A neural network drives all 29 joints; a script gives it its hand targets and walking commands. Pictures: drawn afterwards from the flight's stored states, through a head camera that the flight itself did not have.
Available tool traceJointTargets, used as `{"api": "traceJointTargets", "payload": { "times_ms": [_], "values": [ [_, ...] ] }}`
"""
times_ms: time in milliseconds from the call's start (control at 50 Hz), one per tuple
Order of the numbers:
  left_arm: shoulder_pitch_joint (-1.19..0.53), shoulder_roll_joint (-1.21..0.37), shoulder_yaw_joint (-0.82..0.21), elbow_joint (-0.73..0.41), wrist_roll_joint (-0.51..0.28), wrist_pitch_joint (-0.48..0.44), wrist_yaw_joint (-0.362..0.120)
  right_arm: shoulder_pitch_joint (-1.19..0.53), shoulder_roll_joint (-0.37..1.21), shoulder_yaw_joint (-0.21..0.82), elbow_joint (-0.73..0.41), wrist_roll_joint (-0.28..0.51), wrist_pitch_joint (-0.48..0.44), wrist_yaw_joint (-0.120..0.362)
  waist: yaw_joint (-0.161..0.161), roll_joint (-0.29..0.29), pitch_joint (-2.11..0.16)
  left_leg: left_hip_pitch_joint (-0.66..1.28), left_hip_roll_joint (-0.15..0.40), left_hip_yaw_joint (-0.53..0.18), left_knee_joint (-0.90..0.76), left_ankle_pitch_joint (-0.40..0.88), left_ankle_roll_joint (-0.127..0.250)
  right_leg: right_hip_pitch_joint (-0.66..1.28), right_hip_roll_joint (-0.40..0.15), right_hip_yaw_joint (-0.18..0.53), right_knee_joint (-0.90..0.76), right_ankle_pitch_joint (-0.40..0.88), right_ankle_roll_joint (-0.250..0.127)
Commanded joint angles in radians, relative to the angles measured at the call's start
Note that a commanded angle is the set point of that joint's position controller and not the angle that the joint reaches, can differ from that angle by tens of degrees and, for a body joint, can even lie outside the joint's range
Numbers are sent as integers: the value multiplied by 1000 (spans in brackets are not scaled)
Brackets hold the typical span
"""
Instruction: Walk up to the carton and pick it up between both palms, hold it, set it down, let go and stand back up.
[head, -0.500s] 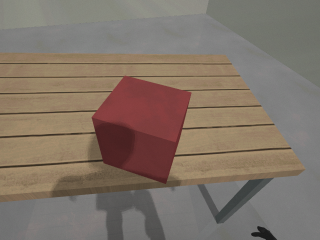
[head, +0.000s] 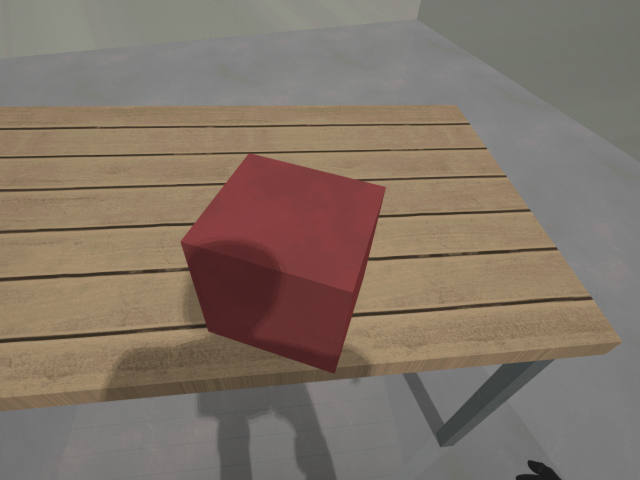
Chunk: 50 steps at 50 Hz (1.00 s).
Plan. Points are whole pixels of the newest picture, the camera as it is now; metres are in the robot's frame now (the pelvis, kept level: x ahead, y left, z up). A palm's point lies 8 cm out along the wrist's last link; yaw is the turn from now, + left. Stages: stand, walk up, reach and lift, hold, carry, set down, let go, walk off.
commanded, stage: walk up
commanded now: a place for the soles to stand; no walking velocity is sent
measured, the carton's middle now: (291, 263) +0.40 +0.04 +0.05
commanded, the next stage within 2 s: reach and lift in 1.68 s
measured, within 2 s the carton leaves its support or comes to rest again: neither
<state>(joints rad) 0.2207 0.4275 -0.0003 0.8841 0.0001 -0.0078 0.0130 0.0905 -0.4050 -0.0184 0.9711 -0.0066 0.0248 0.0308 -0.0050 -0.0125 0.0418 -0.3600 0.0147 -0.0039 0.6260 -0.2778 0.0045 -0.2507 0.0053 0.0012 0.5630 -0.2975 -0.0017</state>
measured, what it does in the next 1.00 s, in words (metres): steps on the spot: left foot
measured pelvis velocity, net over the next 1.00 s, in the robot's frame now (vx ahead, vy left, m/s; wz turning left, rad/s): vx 0.00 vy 0.06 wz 0.03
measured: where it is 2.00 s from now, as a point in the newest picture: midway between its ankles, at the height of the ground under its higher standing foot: outside the picture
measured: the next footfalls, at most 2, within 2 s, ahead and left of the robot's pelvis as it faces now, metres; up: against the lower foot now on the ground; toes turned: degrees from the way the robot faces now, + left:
left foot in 0.18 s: +0.06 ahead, +0.17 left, +0.00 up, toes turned +2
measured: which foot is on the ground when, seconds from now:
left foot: up 0.00-0.16, down 0.18-1.00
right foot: down 0.00-1.00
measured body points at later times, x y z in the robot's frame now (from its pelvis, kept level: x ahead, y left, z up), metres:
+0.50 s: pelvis -0.02 +0.07 +0.00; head +0.00 +0.07 +0.45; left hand +0.07 +0.40 -0.11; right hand +0.10 -0.22 -0.12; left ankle +0.02 +0.17 -0.73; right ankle +0.01 -0.09 -0.73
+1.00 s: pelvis +0.00 +0.06 +0.00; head +0.03 +0.06 +0.45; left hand +0.09 +0.39 -0.11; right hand +0.13 -0.25 -0.12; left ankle +0.02 +0.17 -0.73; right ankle +0.01 -0.09 -0.73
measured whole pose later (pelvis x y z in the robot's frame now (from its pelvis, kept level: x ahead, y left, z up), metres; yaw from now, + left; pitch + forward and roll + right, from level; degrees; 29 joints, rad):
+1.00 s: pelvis +0.00 +0.06 +0.00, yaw +2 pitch +1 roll -1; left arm 0.22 0.44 0.00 0.89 0.00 -0.03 0.01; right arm 0.10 -0.39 -0.01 0.95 -0.01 -0.01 0.02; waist -0.01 0.02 0.04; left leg -0.34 0.00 -0.02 0.64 -0.31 0.01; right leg -0.29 -0.04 0.00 0.59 -0.31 0.04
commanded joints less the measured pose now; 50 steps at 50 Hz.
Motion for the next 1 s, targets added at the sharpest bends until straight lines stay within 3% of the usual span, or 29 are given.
{"api": "traceJointTargets", "payload": {
  "times_ms": [0,60,80,100,120,140,160,180,200,240,260,280,300,320,360,380,400,440,500,540,560,580,600,640,700,720,780,900,980],
  "values": [
    [25,311,120,-11,24,-51,54,-31,-187,-70,-135,-43,29,23,16,-7,11,-161,59,-103,302,-225,16,52,-421,368,-158,369,-296],
    [13,305,107,-38,34,-53,49,2,-176,-84,-146,-33,15,29,2,-60,-9,-47,39,-56,94,-211,40,21,-330,245,-95,400,-207],
    [6,283,99,-43,27,-51,39,16,-159,-84,-147,-31,5,27,-19,-91,-47,32,10,-21,-52,-165,49,35,-262,151,-37,386,-171],
    [-36,245,86,-47,22,-52,34,75,-162,-90,-127,-28,-8,19,-46,-67,-83,132,22,-24,-172,87,58,11,-211,109,27,413,-120],
    [-19,204,85,-55,9,-48,31,87,-217,-102,-123,-36,-21,10,-35,43,-123,200,94,-134,-203,292,96,-31,-118,10,142,387,-49],
    [-22,150,61,-71,0,-43,21,97,-236,-101,-111,-35,-32,3,-29,172,-143,305,222,-328,-261,345,141,-162,-34,-51,234,91,-12],
    [-15,127,59,-62,-6,-35,20,61,-230,-94,-112,-24,-39,-4,-4,201,-118,301,253,-375,-273,331,169,-216,-4,-44,223,-279,5],
    [-33,172,64,-63,-4,-25,22,66,-266,-97,-116,-26,-34,-7,-26,207,-102,210,269,-368,-267,252,211,-191,-30,-7,271,-353,-13],
    [-17,165,63,-56,-4,-29,16,41,-241,-89,-121,-23,-34,-9,-5,218,-67,207,233,-321,-258,214,200,-178,-46,-14,208,-325,-16],
    [-33,156,70,-45,-1,-42,8,57,-214,-68,-121,-25,-39,-18,-19,168,-48,221,179,-266,-228,403,156,-169,-20,-38,146,-243,-18],
    [16,144,66,-28,-2,-42,7,40,-245,-75,-130,-23,-43,-21,4,292,-78,240,183,-258,-197,447,157,-138,-29,-28,139,-176,-13],
    [15,151,68,-21,-1,-42,11,46,-222,-76,-133,-14,-43,-24,-5,196,-81,220,175,-269,-210,419,158,-117,-14,-45,117,-160,-7],
    [24,140,64,-18,-3,-37,11,16,-224,-68,-137,-17,-43,-24,9,213,-104,230,181,-291,-216,316,164,-89,-24,-22,17,-153,-13],
    [30,143,58,-13,-9,-43,14,-11,-220,-71,-143,-18,-32,-23,23,216,-81,191,144,-231,-175,286,147,-45,-20,-40,-52,-72,-13],
    [25,165,64,5,12,-53,16,3,-172,-52,-141,-1,-29,-15,29,133,-128,37,127,-208,-189,136,91,156,-48,3,-103,84,-30],
    [20,185,73,6,24,-57,13,-10,-163,-48,-140,-3,-31,-15,32,45,-139,7,104,-182,-178,30,69,166,-98,54,-126,11,-48],
    [-27,203,72,-6,22,-56,8,-3,-175,-52,-133,1,-30,-14,5,26,-95,10,67,-142,-200,-113,44,81,-117,96,-140,-76,-60],
    [-81,188,64,-22,20,-46,0,1,-175,-48,-104,-17,-28,-9,-10,28,17,6,67,-197,-284,-291,55,-52,-116,102,-165,-302,-61],
    [-29,160,58,-5,18,-45,-11,-13,-199,-62,-99,-27,-35,-5,10,145,-27,-19,100,-249,-353,-418,70,-16,-51,12,-73,-193,-37],
    [-6,163,65,4,23,-49,-12,-15,-195,-49,-91,-21,-41,-9,17,143,-28,-50,102,-252,-360,-358,64,58,-44,0,-71,-104,-37],
    [-7,173,65,14,17,-47,-15,-1,-178,-48,-84,-20,-39,-6,15,90,-22,-48,89,-249,-361,-366,54,34,-57,22,-91,-141,-38],
    [-14,164,60,3,13,-50,-16,-36,-192,-48,-96,-23,-41,-9,19,148,-17,-23,77,-229,-334,-316,50,23,-54,12,-85,-93,-35],
    [1,171,68,8,19,-52,-14,-26,-176,-51,-92,-23,-40,-8,24,101,-72,9,84,-231,-304,-252,48,54,-67,24,-104,-90,-38],
    [-2,193,69,2,15,-59,-8,-21,-181,-46,-90,-20,-40,-8,11,112,-117,58,65,-193,-252,-145,45,64,-87,51,-101,-36,-41],
    [-19,181,65,2,18,-58,-6,2,-186,-45,-71,-16,-42,-11,8,11,-122,71,65,-157,-210,-28,46,71,-118,61,-103,52,-47],
    [-39,180,65,7,18,-62,-3,22,-167,-36,-56,-11,-48,-11,1,27,-139,126,70,-139,-184,127,38,75,-135,91,-94,139,-63],
    [-22,185,67,1,12,-61,5,1,-182,-32,-64,-9,-56,-18,13,60,-175,157,65,-137,-133,289,52,91,-133,58,-64,265,-44],
    [-22,179,62,-3,3,-54,7,20,-179,-41,-52,2,-50,-23,13,69,-197,188,92,-154,-138,375,55,100,-132,36,-35,257,-48],
    [-30,191,64,-12,6,-44,9,-5,-192,-41,-59,3,-50,-24,11,36,-176,159,85,-152,-162,259,63,76,-121,37,-34,182,-52]
  ]
}}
